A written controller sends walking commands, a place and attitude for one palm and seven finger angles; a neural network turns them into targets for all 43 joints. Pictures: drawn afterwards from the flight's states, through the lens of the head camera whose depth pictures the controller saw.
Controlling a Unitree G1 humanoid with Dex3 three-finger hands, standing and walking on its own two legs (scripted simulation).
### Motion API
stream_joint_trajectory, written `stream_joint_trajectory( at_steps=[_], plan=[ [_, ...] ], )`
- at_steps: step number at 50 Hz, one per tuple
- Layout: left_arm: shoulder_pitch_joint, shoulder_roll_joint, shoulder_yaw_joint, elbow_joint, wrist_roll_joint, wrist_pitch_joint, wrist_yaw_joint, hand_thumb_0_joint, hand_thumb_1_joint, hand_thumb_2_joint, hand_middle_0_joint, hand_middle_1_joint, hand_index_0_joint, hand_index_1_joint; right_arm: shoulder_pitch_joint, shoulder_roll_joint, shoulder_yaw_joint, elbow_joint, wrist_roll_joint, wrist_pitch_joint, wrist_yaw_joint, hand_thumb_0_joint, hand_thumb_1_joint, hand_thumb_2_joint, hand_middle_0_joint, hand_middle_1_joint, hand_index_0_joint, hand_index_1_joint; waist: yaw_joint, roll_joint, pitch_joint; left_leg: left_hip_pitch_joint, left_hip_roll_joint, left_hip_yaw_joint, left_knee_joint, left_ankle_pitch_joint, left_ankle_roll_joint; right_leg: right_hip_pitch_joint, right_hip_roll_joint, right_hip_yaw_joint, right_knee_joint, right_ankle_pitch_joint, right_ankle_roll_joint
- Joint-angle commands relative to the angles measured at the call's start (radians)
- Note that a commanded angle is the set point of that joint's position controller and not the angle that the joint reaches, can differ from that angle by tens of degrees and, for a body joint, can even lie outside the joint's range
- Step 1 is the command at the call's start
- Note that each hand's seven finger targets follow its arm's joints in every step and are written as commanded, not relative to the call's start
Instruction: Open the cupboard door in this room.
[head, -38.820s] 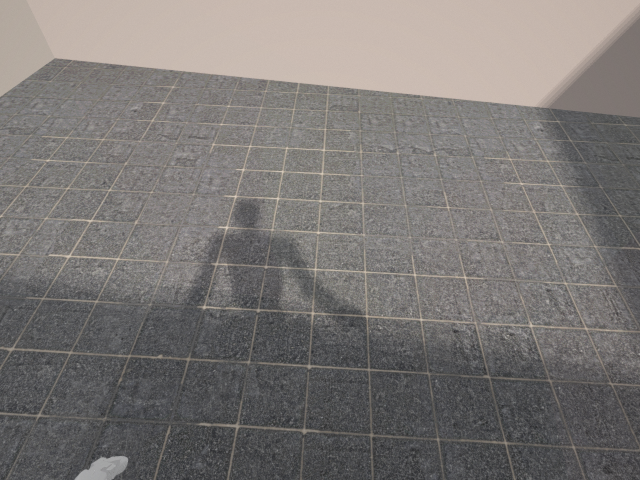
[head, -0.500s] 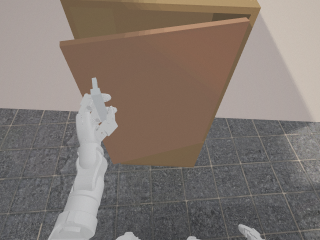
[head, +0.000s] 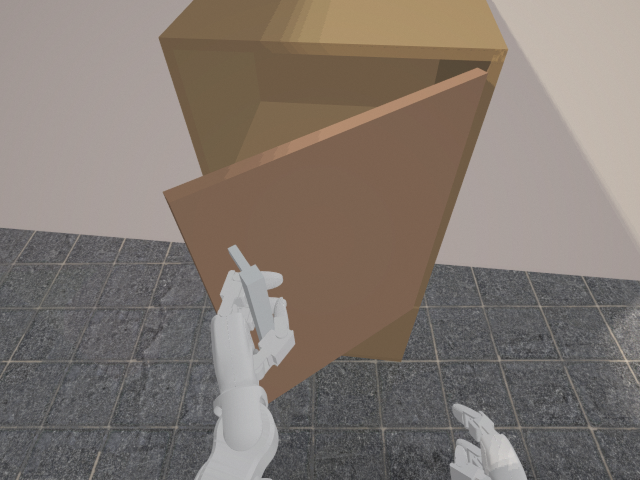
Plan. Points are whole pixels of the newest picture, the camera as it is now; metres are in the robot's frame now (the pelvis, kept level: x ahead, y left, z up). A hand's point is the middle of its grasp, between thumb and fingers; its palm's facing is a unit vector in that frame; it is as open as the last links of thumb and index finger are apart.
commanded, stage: open thumb and fingers to let go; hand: left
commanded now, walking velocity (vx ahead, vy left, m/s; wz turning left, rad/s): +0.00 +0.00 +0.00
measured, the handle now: (253, 301) +0.32 +0.10 +0.06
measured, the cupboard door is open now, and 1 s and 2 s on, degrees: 40 41 42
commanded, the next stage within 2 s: slide the hand sideways off the handle in 0.86 s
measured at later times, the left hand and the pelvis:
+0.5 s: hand (286, 331) +0.28 +0.06 +0.06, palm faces +0.33 -0.94 -0.01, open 11.5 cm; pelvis +0.00 -0.02 +0.00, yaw +1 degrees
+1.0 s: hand (285, 336) +0.27 +0.06 +0.06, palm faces +0.23 -0.97 -0.01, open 14.6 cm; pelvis +0.00 +0.00 +0.00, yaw +0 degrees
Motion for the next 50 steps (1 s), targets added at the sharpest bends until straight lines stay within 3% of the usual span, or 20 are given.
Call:
stream_joint_trajectory(
  at_steps=[1,2,4,10,15,18,22,24,26,29,35,39,42,48,49,50],
  plan=[
    [-0.148,-0.1,-0.007,-0.276,0.015,-0.048,0.02,0.0,0.9,0.9,-0.4,-1.35,-0.4,-1.35,-0.112,-0.084,-0.026,-0.164,0.0,-0.057,-0.018,0.0,-0.9,-0.9,0.2,0.3,0.2,0.3,-0.006,-0.089,-0.151,0.104,-0.055,-0.008,-0.081,0.161,0.038,0.079,-0.01,0.074,-0.193,0.265,0.029],
    [-0.241,-0.07,0.024,-0.251,0.015,-0.051,0.034,0.0,0.9,0.9,-0.4,-1.35,-0.4,-1.35,-0.121,-0.087,-0.023,-0.147,-0.004,-0.056,-0.025,0.0,-0.9,-0.9,0.2,0.3,0.2,0.3,-0.022,-0.097,-0.128,0.092,-0.057,-0.01,-0.07,0.128,0.038,0.045,-0.016,0.086,-0.207,0.209,0.033],
    [-0.254,-0.056,0.052,-0.223,0.017,-0.054,0.047,0.0,0.76,0.84,-0.39,-1.335,-0.39,-1.335,-0.127,-0.081,-0.025,-0.137,-0.01,-0.06,-0.035,0.0,-0.9,-0.9,0.2,0.3,0.2,0.3,-0.01,-0.121,-0.133,0.087,-0.061,-0.011,-0.062,0.113,0.039,0.046,-0.023,0.112,-0.231,0.162,0.037],
    [-0.187,-0.092,0.014,-0.216,0.025,-0.066,0.016,0.0,0.34,0.66,-0.36,-1.29,-0.36,-1.29,-0.098,-0.083,-0.036,-0.142,-0.008,-0.068,-0.029,0.0,-0.9,-0.9,0.2,0.3,0.2,0.3,-0.003,-0.121,-0.211,0.092,-0.058,-0.007,-0.065,0.175,0.037,0.102,-0.033,0.112,-0.188,0.341,0.046],
    [-0.139,-0.101,-0.002,-0.23,0.025,-0.063,-0.004,0.0,-0.01,0.51,-0.335,-1.253,-0.335,-1.253,-0.08,-0.088,-0.039,-0.151,-0.005,-0.065,-0.024,0.0,-0.9,-0.9,0.2,0.3,0.2,0.3,-0.011,-0.138,-0.207,0.091,-0.058,-0.008,-0.061,0.194,0.038,0.112,-0.037,0.106,-0.177,0.412,0.051],
    [-0.165,-0.094,-0.001,-0.234,0.018,-0.061,-0.007,0.0,-0.22,0.42,-0.32,-1.23,-0.32,-1.23,-0.09,-0.09,-0.035,-0.155,-0.002,-0.063,-0.028,0.0,-0.9,-0.9,0.2,0.3,0.2,0.3,-0.018,-0.141,-0.167,0.077,-0.061,-0.008,-0.059,0.154,0.038,0.087,-0.041,0.12,-0.203,0.335,0.053],
    [-0.191,-0.084,0.009,-0.239,0.02,-0.07,0.0,0.0,-0.5,0.3,-0.3,-1.2,-0.3,-1.2,-0.093,-0.088,-0.035,-0.152,-0.005,-0.069,-0.033,0.0,-0.9,-0.9,0.2,0.3,0.2,0.3,-0.013,-0.131,-0.178,0.077,-0.062,-0.01,-0.054,0.145,0.04,0.076,-0.041,0.125,-0.203,0.294,0.05],
    [-0.208,-0.086,0.004,-0.234,0.028,-0.072,0.002,0.0,-0.5,0.3,-0.3,-1.2,-0.3,-1.2,-0.091,-0.089,-0.038,-0.15,-0.004,-0.069,-0.033,0.0,-0.9,-0.9,0.2,0.3,0.2,0.3,-0.013,-0.118,-0.182,0.078,-0.06,-0.012,-0.051,0.15,0.04,0.071,-0.038,0.121,-0.195,0.285,0.046],
    [-0.216,-0.087,0.006,-0.224,0.028,-0.074,0.006,0.0,-0.5,0.3,-0.283,-1.1,-0.283,-1.1,-0.085,-0.091,-0.039,-0.147,-0.005,-0.071,-0.033,0.0,-0.9,-0.9,0.2,0.3,0.2,0.3,-0.017,-0.124,-0.194,0.082,-0.058,-0.012,-0.05,0.153,0.041,0.059,-0.032,0.106,-0.181,0.287,0.044],
    [-0.159,-0.095,0.008,-0.22,0.027,-0.065,0.003,0.0,-0.5,0.3,-0.258,-0.95,-0.258,-0.95,-0.072,-0.09,-0.042,-0.155,-0.004,-0.071,-0.03,0.0,-0.9,-0.9,0.2,0.3,0.2,0.3,-0.001,-0.129,-0.229,0.086,-0.059,-0.01,-0.055,0.196,0.04,0.101,-0.031,0.098,-0.163,0.379,0.045],
    [-0.149,-0.107,-0.004,-0.248,0.022,-0.047,0.008,0.0,-0.5,0.3,-0.208,-0.65,-0.208,-0.65,-0.077,-0.09,-0.04,-0.166,-0.002,-0.066,-0.029,0.0,-0.9,-0.9,0.2,0.3,0.2,0.3,-0.006,-0.107,-0.203,0.101,-0.055,-0.006,-0.059,0.207,0.038,0.083,-0.021,0.078,-0.157,0.376,0.039],
    [-0.146,-0.092,0.016,-0.255,0.014,-0.044,0.012,0.0,-0.5,0.3,-0.175,-0.45,-0.175,-0.45,-0.08,-0.09,-0.036,-0.167,-0.003,-0.066,-0.031,0.0,-0.9,-0.9,0.2,0.3,0.2,0.3,0.001,-0.138,-0.19,0.089,-0.057,-0.011,-0.061,0.194,0.038,0.086,-0.018,0.079,-0.164,0.348,0.039],
    [-0.11,-0.101,0.012,-0.273,0.013,-0.042,0.012,0.0,-0.5,0.3,-0.15,-0.3,-0.15,-0.3,-0.084,-0.085,-0.035,-0.169,-0.003,-0.066,-0.029,0.0,-0.9,-0.9,0.2,0.3,0.2,0.3,0.006,-0.109,-0.206,0.098,-0.057,-0.006,-0.06,0.205,0.035,0.091,-0.017,0.076,-0.155,0.366,0.038],
    [-0.142,-0.114,0.005,-0.262,0.013,-0.032,0.025,0.0,-0.5,0.3,-0.15,-0.3,-0.15,-0.3,-0.1,-0.086,-0.031,-0.169,-0.001,-0.064,-0.026,0.0,-0.9,-0.9,0.2,0.3,0.2,0.3,0.0,-0.108,-0.168,0.094,-0.054,-0.013,-0.061,0.18,0.034,0.048,-0.005,0.056,-0.151,0.279,0.028],
    [-0.181,0.011,-0.181,-0.246,0.106,-0.08,-0.189,0.0,-0.5,0.3,-0.15,-0.3,-0.15,-0.3,-0.052,-0.134,-0.023,-0.133,0.002,-0.066,-0.018,0.0,-0.9,-0.9,0.2,0.3,0.2,0.3,-0.089,-0.145,-0.079,0.086,-0.062,-0.015,-0.048,0.191,0.056,-0.02,-0.012,0.089,-0.131,0.353,0.035],
    [-0.226,0.106,-0.077,-0.342,0.064,-0.126,-0.309,0.0,-0.5,0.3,-0.15,-0.3,-0.15,-0.3,-0.035,-0.128,-0.04,-0.165,0.012,-0.067,-0.024,0.0,-0.9,-0.9,0.2,0.3,0.2,0.3,-0.042,-0.075,-0.201,0.103,-0.062,-0.008,-0.042,0.209,0.058,0.033,-0.017,0.095,-0.109,0.386,0.026]
  ],
)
